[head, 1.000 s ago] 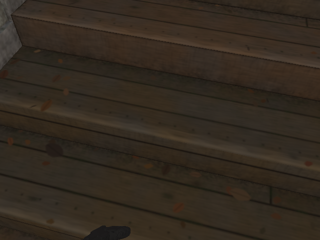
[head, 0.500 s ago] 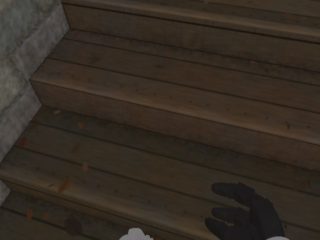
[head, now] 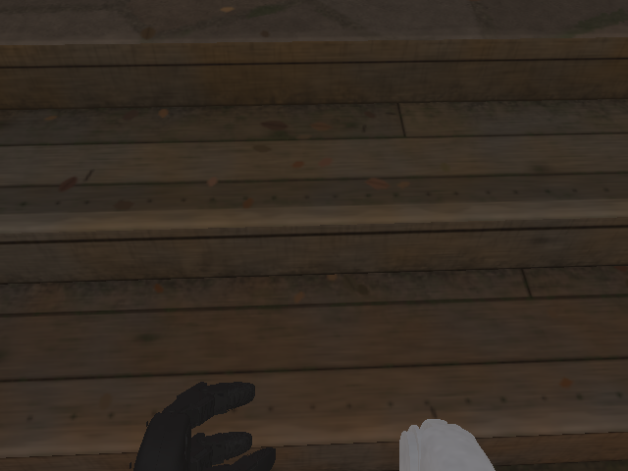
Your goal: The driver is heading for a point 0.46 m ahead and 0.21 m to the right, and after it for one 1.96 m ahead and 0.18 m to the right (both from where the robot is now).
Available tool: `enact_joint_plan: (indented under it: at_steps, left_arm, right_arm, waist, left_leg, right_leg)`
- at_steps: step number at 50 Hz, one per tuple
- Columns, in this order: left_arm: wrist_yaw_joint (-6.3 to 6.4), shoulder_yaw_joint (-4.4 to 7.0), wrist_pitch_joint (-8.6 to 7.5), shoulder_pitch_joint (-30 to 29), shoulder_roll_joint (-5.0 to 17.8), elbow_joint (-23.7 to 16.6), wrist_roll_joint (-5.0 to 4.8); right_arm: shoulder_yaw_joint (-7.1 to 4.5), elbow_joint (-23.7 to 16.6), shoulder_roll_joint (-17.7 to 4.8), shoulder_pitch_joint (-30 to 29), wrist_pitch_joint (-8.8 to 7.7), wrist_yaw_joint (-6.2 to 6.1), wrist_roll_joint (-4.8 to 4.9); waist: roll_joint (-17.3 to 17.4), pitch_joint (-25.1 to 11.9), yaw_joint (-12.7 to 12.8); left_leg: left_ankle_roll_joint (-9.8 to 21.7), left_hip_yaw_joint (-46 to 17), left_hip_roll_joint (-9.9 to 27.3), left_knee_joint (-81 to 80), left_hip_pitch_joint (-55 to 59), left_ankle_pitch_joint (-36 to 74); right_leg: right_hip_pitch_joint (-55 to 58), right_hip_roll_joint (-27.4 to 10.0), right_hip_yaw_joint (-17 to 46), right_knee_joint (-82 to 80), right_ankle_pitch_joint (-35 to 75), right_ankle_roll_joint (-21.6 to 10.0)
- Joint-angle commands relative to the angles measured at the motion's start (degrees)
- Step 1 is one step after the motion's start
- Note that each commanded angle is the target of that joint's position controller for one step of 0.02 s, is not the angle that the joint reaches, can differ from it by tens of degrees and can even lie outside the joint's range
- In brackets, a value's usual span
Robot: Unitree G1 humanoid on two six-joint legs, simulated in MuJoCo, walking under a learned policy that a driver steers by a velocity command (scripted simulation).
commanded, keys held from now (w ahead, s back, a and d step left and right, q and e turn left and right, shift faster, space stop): w+e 0.74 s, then w+q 0.26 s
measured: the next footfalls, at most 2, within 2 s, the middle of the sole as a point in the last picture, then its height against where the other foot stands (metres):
right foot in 0.08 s outside the picture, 0.15 m higher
left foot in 0.60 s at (322, 339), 0.15 m higher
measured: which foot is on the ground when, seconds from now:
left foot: down 0.00-0.10, up 0.12-0.58, down 0.60-1.00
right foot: up 0.00-0.06, down 0.08-0.62, up 0.64-0.96, down 0.98-1.00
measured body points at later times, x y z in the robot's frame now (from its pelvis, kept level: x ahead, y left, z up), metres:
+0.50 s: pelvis +0.32 -0.05 +0.15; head +0.35 -0.07 +0.60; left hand +0.33 +0.21 +0.03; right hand +0.56 -0.24 +0.11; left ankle +0.51 +0.02 -0.32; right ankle +0.20 -0.08 -0.59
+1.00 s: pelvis +0.61 -0.13 +0.30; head +0.64 -0.13 +0.75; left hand +0.92 -0.12 +0.25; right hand +0.45 -0.30 +0.16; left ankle +0.57 +0.00 -0.44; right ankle +0.64 -0.29 -0.31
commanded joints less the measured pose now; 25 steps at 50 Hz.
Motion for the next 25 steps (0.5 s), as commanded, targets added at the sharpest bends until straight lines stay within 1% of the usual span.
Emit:
enact_joint_plan:
  at_steps: [1, 2, 3, 4, 5, 6, 7, 8, 9, 10, 11, 12, 13, 14, 15, 16, 17, 18, 19, 20, 21, 22, 23, 24, 25]
  left_arm:
    - [-1.24, 0.35, -0.3, -4.1, 2.3, -4.2, -1.18]
    - [-0.45, 1.02, 0.09, 4.9, 3.5, -1.0, -1.87]
    - [-0.12, 2.26, -0.36, 14.5, 6.8, 1.8, -1.85]
    - [-0.34, 4.01, -0.96, 20.0, 10.9, 2.6, -1.6]
    - [0.09, 6.45, -1.22, 19.7, 18.1, 3.2, -1.7]
    - [0.17, 8.82, -0.04, 15.6, 22.9, 2.3, -2.09]
    - [0.11, 8.82, -0.15, 11.0, 22.4, 1.1, -1.18]
    - [-0.1, 7.92, -1.26, 11.0, 19.1, 3.7, -1.28]
    - [0.07, 7.01, -2.48, 12.0, 15.6, 6.5, -0.54]
    - [0.14, 6.37, -3.51, 13.4, 13.2, 9.9, -0.25]
    - [-0.14, 5.76, -4.04, 15.0, 11.4, 12.3, 0.27]
    - [-0.57, 5.58, -4.46, 17.9, 11.4, 14.4, -0.34]
    - [-0.64, 5.54, -4.67, 17.8, 11.7, 14.3, -0.83]
    - [-0.88, 5.31, -5.24, 19.8, 11.7, 15.4, -1.15]
    - [-0.8, 4.89, -5.96, 20.3, 11.8, 15.1, -1.46]
    - [-0.93, 5.02, -6.69, 24.1, 13.0, 16.3, -0.58]
    - [-0.81, 5.0, -7.12, 26.3, 14.3, 16.9, -0.42]
    - [-0.91, 5.21, -7.08, 27.6, 15.3, 17.5, -0.2]
    - [-0.99, 5.09, -7.26, 28.5, 15.6, 17.9, -0.42]
    - [-1.11, 5.13, -7.15, 30.9, 15.5, 18.7, -1.09]
    - [-0.73, 4.9, -6.82, 32.8, 15.0, 19.6, -1.11]
    - [0.86, 5.07, -6.33, 35.0, 13.6, 19.8, -1.6]
    - [1.77, 5.28, -5.87, 33.4, 15.3, 18.5, -1.89]
    - [2.63, 5.61, -5.67, 33.6, 15.7, 18.2, -2.48]
    - [2.86, 5.89, -5.78, 32.1, 16.4, 16.3, -2.35]
  right_arm:
    - [-1.57, -5.3, -10.7, -3.2, 0.29, -1.81, 1.98]
    - [-2.46, -5.7, -14.0, -1.0, 0.49, -2.07, 2.43]
    - [-3.23, -7.3, -16.8, -2.9, 0.75, -1.18, 3.25]
    - [-3.8, -9.9, -18.7, -4.4, 0.58, 0.33, 3.64]
    - [-2.98, -15.7, -14.3, -7.4, -0.34, 2.21, 2.82]
    - [-3.67, -19.7, -12.4, -12.2, -0.9, 4.21, 1.38]
    - [-2.87, -22.5, -7.2, -11.7, -0.86, 4.52, 0.03]
    - [-2.24, -24.1, -5.5, -13.4, -0.65, 3.77, -0.5]
    - [-1.5, -26.4, -3.2, -15.5, -0.68, 2.82, -0.84]
    - [-0.51, -27.8, -1.3, -17.4, -0.2, 1.83, -1.28]
    - [0.3, -27.8, -0.3, -16.7, 0.82, 1.36, -1.3]
    - [1.53, -28.6, 1.6, -16.8, 1.99, 1.07, -1.98]
    - [1.8, -28.1, 1.3, -15.8, 2.86, 0.95, -1.87]
    - [2.04, -28.7, 1.0, -18.1, 3.85, 0.81, -1.88]
    - [1.99, -28.6, 0.4, -18.6, 4.39, 0.78, -1.99]
    - [2.33, -29.5, 1.7, -22.4, 4.71, 0.46, -1.59]
    - [3.18, -31.6, 3.1, -26.3, 5.04, 0.32, -1.81]
    - [3.3, -33.0, 3.4, -29.5, 4.93, 0.19, -1.81]
    - [4.0, -34.7, 4.3, -33.2, 4.78, 0.11, -1.93]
    - [4.76, -37.2, 4.7, -38.8, 4.85, 0.13, -2.47]
    - [5.02, -38.9, 4.4, -42.9, 4.89, 0.33, -2.34]
    - [5.24, -41.1, 4.9, -46.9, 5.29, 1.06, -2.82]
    - [5.19, -41.1, 3.3, -45.2, 5.73, 1.87, -2.0]
    - [5.02, -41.4, 3.6, -46.2, 6.05, 2.03, -2.07]
    - [4.63, -40.6, 2.2, -43.5, 6.25, 2.49, -1.42]
  waist:
    - [5.0, -0.9, 4.1]
    - [10.4, -7.7, 6.4]
    - [13.4, -13.6, 9.4]
    - [14.4, -18.8, 12.1]
    - [1.3, -18.8, 10.8]
    - [-8.2, -21.8, 8.6]
    - [-3.6, -21.1, 4.6]
    - [0.8, -14.5, 2.8]
    - [1.7, -7.1, 1.8]
    - [2.5, -2.7, 0.5]
    - [2.0, -0.9, -0.5]
    - [1.4, -0.3, -1.5]
    - [1.1, 0.6, -2.4]
    - [2.1, 2.2, -2.0]
    - [3.3, 2.2, -2.0]
    - [-1.0, 0.8, 0.4]
    - [-1.3, 0.9, 1.3]
    - [-3.6, 1.0, 2.6]
    - [-3.4, 2.3, 3.0]
    - [-2.0, 3.2, 4.1]
    - [-2.7, 3.9, 5.8]
    - [-4.4, 3.4, 7.3]
    - [-3.7, 2.2, 6.6]
    - [-3.4, 0.5, 6.4]
    - [-2.7, -0.1, 5.8]
  left_leg:
    - [9.7, -0.8, 11.3, -3.9, -6.1, 72.8]
    - [9.9, -1.6, 13.8, 6.7, -1.5, 96.7]
    - [8.9, -2.7, 14.8, 20.0, 2.5, 103.0]
    - [7.2, -3.4, 13.6, 35.2, -1.9, 91.3]
    - [2.9, -5.0, 5.4, 58.3, -26.2, 54.8]
    - [-0.3, -16.1, -5.9, 81.4, -39.1, 6.7]
    - [0.8, -25.8, -2.6, 92.8, -44.4, 9.9]
    - [1.1, -24.3, -2.1, 95.9, -47.0, 12.6]
    - [2.2, -23.7, -1.4, 100.6, -51.9, 11.6]
    - [3.3, -23.6, -0.4, 103.0, -56.5, 10.1]
    - [4.0, -23.0, -0.7, 105.9, -60.0, 8.5]
    - [4.5, -23.3, -0.1, 106.8, -62.9, 7.5]
    - [3.8, -23.1, 0.7, 102.1, -64.9, 7.0]
    - [3.6, -22.2, 1.0, 100.4, -66.5, 5.8]
    - [2.9, -21.1, 1.9, 95.6, -66.3, 7.5]
    - [2.8, -17.6, -0.5, 105.8, -71.5, 5.1]
    - [3.1, -17.2, 0.0, 108.1, -76.5, 4.0]
    - [3.5, -17.2, 0.1, 113.5, -82.1, 1.5]
    - [3.9, -17.1, 0.6, 113.9, -86.1, -0.2]
    - [4.2, -16.3, 0.8, 107.6, -86.1, -1.6]
    - [4.2, -14.8, 0.3, 103.8, -86.3, -3.9]
    - [4.4, -16.9, 0.9, 100.7, -85.7, -5.6]
    - [3.7, -13.9, 0.6, 90.2, -79.1, -4.7]
    - [4.2, -15.0, 1.1, 85.3, -73.7, -3.9]
    - [4.6, -12.9, 1.1, 78.1, -66.6, -3.8]
  right_leg:
    - [25.7, 3.3, -12.4, -23.0, -6.0, -2.1]
    - [34.5, 7.8, -13.9, -24.9, -7.1, -2.8]
    - [42.2, 10.5, -11.0, -31.6, -6.5, -4.4]
    - [53.5, 11.4, -2.1, -41.6, -5.6, -5.6]
    - [64.9, 1.4, 26.2, -55.6, -16.5, -10.8]
    - [67.0, -7.1, 57.7, -76.8, -20.3, -13.0]
    - [65.0, -8.8, 57.9, -80.3, -23.8, -10.1]
    - [57.6, -7.9, 52.0, -78.8, -21.0, -8.6]
    - [51.5, -6.4, 46.2, -76.7, -14.6, -7.3]
    - [48.3, -4.0, 38.3, -74.1, -5.6, -6.8]
    - [47.4, -2.5, 32.3, -73.3, -1.3, -5.8]
    - [47.7, -0.6, 27.2, -71.3, 5.0, -4.4]
    - [47.6, -0.3, 24.0, -71.0, 7.0, -4.3]
    - [46.0, 0.6, 22.3, -71.0, 9.7, -3.1]
    - [45.4, 1.4, 21.1, -71.4, 13.9, -1.4]
    - [48.7, 0.2, 23.0, -71.9, 18.5, -2.3]
    - [51.4, -0.9, 24.8, -73.8, 17.7, -1.9]
    - [54.9, -2.0, 27.6, -75.1, 14.2, -2.7]
    - [56.4, -2.5, 28.6, -76.4, 10.2, -2.7]
    - [56.1, -1.2, 27.9, -78.2, 6.0, -1.6]
    - [56.7, -0.5, 28.2, -80.6, 5.7, -2.2]
    - [60.3, -1.7, 31.0, -83.3, 13.6, -4.3]
    - [61.0, -2.1, 28.7, -88.5, 19.1, -5.9]
    - [63.5, -3.8, 28.7, -90.4, 27.0, -6.1]
    - [63.7, -4.8, 26.2, -91.2, 37.7, -5.8]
